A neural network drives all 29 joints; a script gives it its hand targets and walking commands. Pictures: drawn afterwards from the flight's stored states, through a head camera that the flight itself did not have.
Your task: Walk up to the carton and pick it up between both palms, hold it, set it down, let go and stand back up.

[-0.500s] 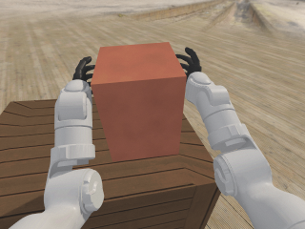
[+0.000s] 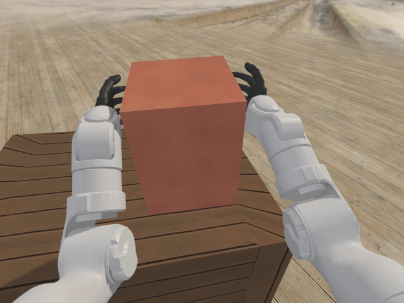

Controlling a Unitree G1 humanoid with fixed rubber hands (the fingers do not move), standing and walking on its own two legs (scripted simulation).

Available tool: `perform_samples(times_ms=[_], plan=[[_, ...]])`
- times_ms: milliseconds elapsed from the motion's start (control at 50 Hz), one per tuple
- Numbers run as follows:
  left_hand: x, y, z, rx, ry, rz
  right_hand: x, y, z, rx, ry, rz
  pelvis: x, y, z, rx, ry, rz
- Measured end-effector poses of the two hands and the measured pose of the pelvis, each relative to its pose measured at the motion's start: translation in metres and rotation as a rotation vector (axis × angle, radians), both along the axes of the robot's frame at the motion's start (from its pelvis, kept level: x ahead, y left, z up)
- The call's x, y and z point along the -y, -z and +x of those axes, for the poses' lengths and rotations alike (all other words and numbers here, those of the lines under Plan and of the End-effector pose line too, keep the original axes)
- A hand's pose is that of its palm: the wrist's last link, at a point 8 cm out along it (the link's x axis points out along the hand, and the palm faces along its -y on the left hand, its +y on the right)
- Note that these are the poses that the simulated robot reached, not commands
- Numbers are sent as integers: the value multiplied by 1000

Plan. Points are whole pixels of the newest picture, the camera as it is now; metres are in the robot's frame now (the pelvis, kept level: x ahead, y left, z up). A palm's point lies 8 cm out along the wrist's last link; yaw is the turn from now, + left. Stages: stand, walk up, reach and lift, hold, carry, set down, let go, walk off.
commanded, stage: hold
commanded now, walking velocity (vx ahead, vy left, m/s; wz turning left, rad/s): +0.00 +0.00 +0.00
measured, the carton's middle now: (185, 135) +0.37 -0.01 +0.22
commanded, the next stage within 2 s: none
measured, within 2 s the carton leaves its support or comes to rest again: neither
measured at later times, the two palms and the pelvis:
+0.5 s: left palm (107, 114) +0.36 +0.14 +0.27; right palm (255, 103) +0.36 -0.14 +0.29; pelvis +0.00 +0.00 +0.00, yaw +0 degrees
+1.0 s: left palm (106, 114) +0.36 +0.14 +0.27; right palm (254, 103) +0.36 -0.13 +0.29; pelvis +0.00 +0.00 +0.00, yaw +0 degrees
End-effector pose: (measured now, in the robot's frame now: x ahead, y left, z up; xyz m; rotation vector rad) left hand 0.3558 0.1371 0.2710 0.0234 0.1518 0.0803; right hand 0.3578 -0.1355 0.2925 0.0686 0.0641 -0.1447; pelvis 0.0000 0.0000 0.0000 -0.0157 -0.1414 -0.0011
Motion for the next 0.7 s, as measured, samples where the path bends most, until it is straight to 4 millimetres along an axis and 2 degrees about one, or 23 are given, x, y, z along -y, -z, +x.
perform_samples(times_ms=[700], plan=[[-1,-2,0,0,0,-2,-1,-1,-1,-5,1,-1,0,0,-1,-2,2,0]])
